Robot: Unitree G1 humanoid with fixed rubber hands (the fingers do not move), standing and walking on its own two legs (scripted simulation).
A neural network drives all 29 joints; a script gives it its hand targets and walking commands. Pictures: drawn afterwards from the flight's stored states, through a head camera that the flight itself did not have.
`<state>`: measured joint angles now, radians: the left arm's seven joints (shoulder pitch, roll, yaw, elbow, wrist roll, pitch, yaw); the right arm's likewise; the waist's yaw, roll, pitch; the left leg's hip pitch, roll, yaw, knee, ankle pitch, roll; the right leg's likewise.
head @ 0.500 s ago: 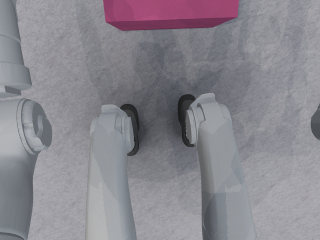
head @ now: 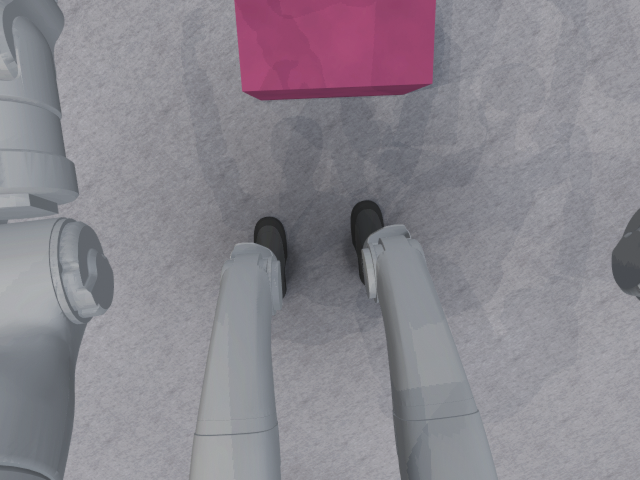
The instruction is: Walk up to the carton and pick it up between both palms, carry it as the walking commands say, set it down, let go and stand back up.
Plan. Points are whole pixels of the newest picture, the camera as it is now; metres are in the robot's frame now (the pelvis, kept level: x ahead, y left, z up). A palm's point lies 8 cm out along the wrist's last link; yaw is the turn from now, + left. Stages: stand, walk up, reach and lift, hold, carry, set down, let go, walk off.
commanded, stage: set down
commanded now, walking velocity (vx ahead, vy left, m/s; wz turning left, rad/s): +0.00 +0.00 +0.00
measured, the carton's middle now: (332, 36) +0.56 -0.06 -0.54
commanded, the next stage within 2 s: let go in 0.12 s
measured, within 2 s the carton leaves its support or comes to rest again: neither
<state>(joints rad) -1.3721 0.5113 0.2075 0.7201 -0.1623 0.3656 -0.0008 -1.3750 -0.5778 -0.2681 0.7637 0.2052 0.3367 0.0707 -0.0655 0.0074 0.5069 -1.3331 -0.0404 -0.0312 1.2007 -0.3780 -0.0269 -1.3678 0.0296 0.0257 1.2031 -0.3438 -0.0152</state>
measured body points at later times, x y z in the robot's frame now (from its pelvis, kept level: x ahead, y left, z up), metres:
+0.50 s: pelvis +0.07 +0.00 +0.06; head +0.36 -0.01 +0.40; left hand +0.49 +0.22 -0.07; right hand +0.48 -0.28 -0.06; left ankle +0.09 +0.13 -0.61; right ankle +0.10 -0.11 -0.61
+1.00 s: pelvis +0.10 +0.02 +0.12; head +0.19 +0.03 +0.56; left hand +0.32 +0.25 +0.03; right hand +0.29 -0.23 +0.04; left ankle +0.09 +0.13 -0.61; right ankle +0.10 -0.11 -0.61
